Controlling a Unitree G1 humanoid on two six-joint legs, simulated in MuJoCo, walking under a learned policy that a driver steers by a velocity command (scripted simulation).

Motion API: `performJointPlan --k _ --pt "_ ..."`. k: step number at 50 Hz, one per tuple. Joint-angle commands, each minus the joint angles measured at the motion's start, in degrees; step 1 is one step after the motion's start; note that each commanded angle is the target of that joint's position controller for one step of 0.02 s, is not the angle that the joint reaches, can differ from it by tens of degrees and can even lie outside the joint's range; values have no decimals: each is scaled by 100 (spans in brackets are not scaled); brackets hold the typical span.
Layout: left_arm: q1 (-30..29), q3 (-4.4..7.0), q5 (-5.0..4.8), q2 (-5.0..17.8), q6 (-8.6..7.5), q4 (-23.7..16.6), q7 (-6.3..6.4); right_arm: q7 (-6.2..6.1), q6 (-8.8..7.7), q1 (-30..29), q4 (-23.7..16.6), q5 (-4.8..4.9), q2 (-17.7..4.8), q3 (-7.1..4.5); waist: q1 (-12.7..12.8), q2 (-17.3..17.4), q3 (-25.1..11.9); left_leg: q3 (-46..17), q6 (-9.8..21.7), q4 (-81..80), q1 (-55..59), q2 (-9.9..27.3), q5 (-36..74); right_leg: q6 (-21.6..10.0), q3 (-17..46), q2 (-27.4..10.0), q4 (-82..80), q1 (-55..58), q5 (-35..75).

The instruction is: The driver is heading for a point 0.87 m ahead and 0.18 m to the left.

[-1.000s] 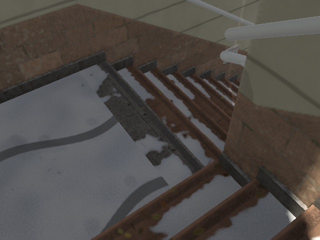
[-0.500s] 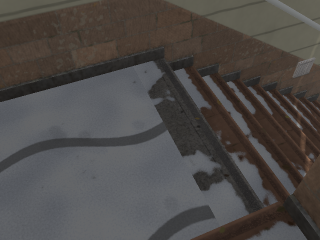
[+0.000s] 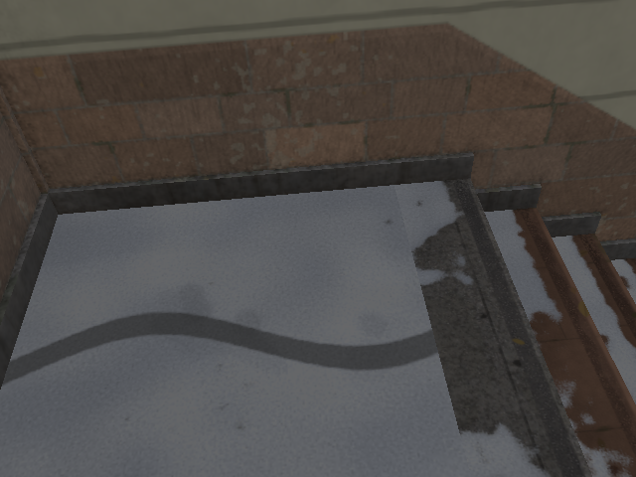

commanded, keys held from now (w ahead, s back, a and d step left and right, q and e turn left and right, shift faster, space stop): w+q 0.66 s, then w+e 0.34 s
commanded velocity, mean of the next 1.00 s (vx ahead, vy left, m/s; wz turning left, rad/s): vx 0.50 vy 0.00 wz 0.40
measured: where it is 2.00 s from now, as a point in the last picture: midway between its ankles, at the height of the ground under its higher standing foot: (274, 416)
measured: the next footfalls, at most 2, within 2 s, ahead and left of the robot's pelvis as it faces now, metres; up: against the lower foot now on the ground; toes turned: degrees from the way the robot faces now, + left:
left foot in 0.56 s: +0.45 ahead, +0.17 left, -0.18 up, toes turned +18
right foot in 1.00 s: +0.82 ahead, +0.07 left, -0.18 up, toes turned +21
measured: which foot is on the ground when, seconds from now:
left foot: up 0.00-0.54, down 0.56-1.00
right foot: down 0.00-0.54, up 0.56-0.98, down 1.00-1.00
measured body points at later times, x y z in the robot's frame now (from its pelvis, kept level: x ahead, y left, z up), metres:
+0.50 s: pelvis +0.27 +0.02 -0.11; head +0.29 +0.02 +0.34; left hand +0.12 +0.22 -0.24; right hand +0.57 -0.10 -0.18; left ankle +0.42 +0.19 -0.81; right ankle +0.05 -0.12 -0.73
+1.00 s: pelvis +0.62 +0.10 -0.19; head +0.64 +0.10 +0.25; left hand +0.71 +0.40 -0.27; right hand +0.77 -0.14 -0.33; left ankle +0.42 +0.16 -0.91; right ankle +0.78 +0.05 -0.91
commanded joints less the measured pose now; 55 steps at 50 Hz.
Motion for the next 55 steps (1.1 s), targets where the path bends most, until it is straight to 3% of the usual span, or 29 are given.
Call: performJointPlan --k 1,3,5,6,8,9,11,15,19,24,26,27,28,29,30,31,32,33,34,35,36,40,45,48,50,51,52,53,55 --pt "1886 328 12 1028 154 601 -47 -80 -56 -156 -780 110 -428 -40 382 -798 -96 737 -20 1346 -3946 974 1634 -1612 3244 -2555 -1259 2648 -1955" --pt "514 4 71 363 -88 405 15 -159 156 -768 -827 -19 -633 -161 -49 -352 1174 -138 184 -654 -3164 1396 3378 -1211 2830 -2249 -1271 74 -1772" --pt "362 -33 61 419 -242 557 139 -127 -1 -649 -784 -185 -596 -282 -298 -512 1244 -212 93 -2790 -2178 1343 4531 -674 1225 -1415 -1372 -856 -322" --pt "667 127 140 705 -174 808 309 -116 -59 -906 -861 -204 -305 -227 -139 -797 1142 -4 -24 -3208 -2022 1413 4927 -828 953 -1303 -1440 -693 329" --pt "1130 170 329 881 -113 1146 469 27 -76 -673 -758 -185 -28 -156 -269 -755 549 21 -29 -3152 -2178 1391 5307 -927 901 -1520 -814 90 1937" --pt "1156 131 171 567 -130 1091 513 123 -101 -929 -905 -81 -389 -257 -246 -468 539 -348 75 -4212 -2467 1439 6126 -566 447 -1241 -580 588 1256" --pt "1584 158 35 633 -154 1153 536 193 -117 -1560 -1040 -110 -294 -214 148 -633 679 -257 167 -4810 -2853 1348 6792 -549 518 -1338 -628 1094 669" --pt "1934 92 89 545 -79 1187 599 409 -151 -2198 -1330 -276 -182 -151 377 -355 1030 204 170 -5929 -1902 1008 8031 -514 -81 -1167 -26 527 150" --pt "2444 79 57 523 64 1096 555 618 -151 -3146 -1764 -192 -130 -86 874 -509 1319 232 175 -6524 -3066 966 7109 -604 99 -1371 919 1975 618" --pt "2549 67 -88 601 270 1016 593 901 -291 -3904 -1855 -109 79 61 1212 -379 1469 1144 158 -7542 -2118 1070 6936 -555 -271 -1467 1805 1850 1429" --pt "2076 96 -35 873 256 849 493 796 -323 -2691 -1425 -174 -284 -91 512 -539 933 1751 463 -7943 -17 824 6567 -473 -695 -1279 3001 1244 3357" --pt "1816 171 -99 1071 211 1010 439 711 -285 -1428 -943 -208 -475 -225 -208 -618 470 1463 773 -8276 1932 997 6827 -469 -558 -1343 4403 331 3346" --pt "1454 135 -28 853 51 993 343 608 -228 -146 -472 -280 -885 -365 -904 198 143 1199 1199 -8713 3607 1367 8211 -65 -1130 -533 6988 -799 241" --pt "2087 33 139 349 -80 730 262 504 -320 -75 -366 -422 -1316 -352 -350 1365 -798 124 1614 -6314 6019 2234 10733 191 -705 -293 8825 -3146 -3589" --pt "1938 42 -31 1062 -222 310 172 438 -263 122 -561 -337 -1264 -361 -654 1227 -1956 -1016 2426 -6324 6743 2725 10009 287 164 -399 8350 -3740 -3151" --pt "1412 32 -146 1071 -290 35 159 344 -157 79 -638 -349 -1241 -389 -744 635 -2092 -1428 2500 -7072 6489 2823 7643 238 311 -549 7952 -4069 -2931" --pt "1185 24 -204 937 -358 -174 175 290 -146 -582 -814 -255 -1271 -370 -202 -71 -1592 -1794 2313 -7905 5238 2758 4973 131 304 -656 6442 -4044 -1700" --pt "778 71 -119 884 -274 -124 304 220 -162 -1244 -1039 -224 -936 -282 48 -649 -911 -2111 2055 -8569 3868 2689 3927 171 139 -625 6103 -3716 -868" --pt "1112 59 -80 643 -77 -63 354 153 -181 -1814 -1096 -314 -925 -227 602 -511 -485 -2152 2215 -8642 2500 2875 4706 491 325 -820 5197 -3129 -365" --pt "1336 71 25 691 43 80 364 145 -204 -1996 -1197 -342 -741 -179 739 -591 -265 -1852 2137 -8616 1477 2812 5391 690 334 -1021 4663 -2394 -504" --pt "1422 102 115 701 71 148 364 169 -242 -2002 -1106 -354 -600 -107 742 -459 -122 -1336 1989 -8627 909 2608 5712 791 309 -1129 4098 -1946 -445" --pt "243 35 61 556 -9 -73 367 92 -365 -1317 -736 -259 -718 -141 190 296 96 78 1276 -8695 715 1773 5710 508 -35 -816 1994 -1175 1296" --pt "-710 49 -60 723 -62 -402 68 133 -363 -978 -532 -261 -857 -177 -175 340 645 121 1022 -8778 1757 2082 4981 -13 -217 -521 816 -1352 1661" --pt "-502 130 -38 997 -70 -482 -33 146 -356 -1111 -503 -258 -1076 -250 72 318 685 361 785 -8305 2310 2229 6072 -388 -323 -260 543 -1050 715" --pt "896 302 -12 1292 -44 -142 -40 122 -307 -1257 -580 -277 -961 -211 742 -34 -109 1041 460 -6456 1965 1762 7281 -722 -453 39 414 781 1307" --pt "1458 455 19 1946 -72 -149 -28 125 -397 -614 -703 -345 -571 -90 610 -1256 -919 1364 33 -4206 105 1054 5480 -1603 1822 -1184 192 2858 1178" --pt "1747 418 -49 1796 -22 -76 -40 178 -508 -478 -620 -344 -467 -16 666 -2193 -1548 1010 -198 -2841 -1017 387 1501 -2217 4168 -2081 -1039 3763 957" --pt "1442 303 -12 1491 -21 -223 -9 214 -577 -775 -679 -222 -915 -109 714 -1419 -1138 625 -104 -2482 -1519 730 1518 -1911 3908 -2104 -1049 3540 876" --pt "573 221 66 1294 47 -446 41 155 -528 -1539 -862 -256 -814 -85 491 -286 -157 896 -148 -3132 -1418 1183 2106 -1537 2270 -1747 -770 2088 3203"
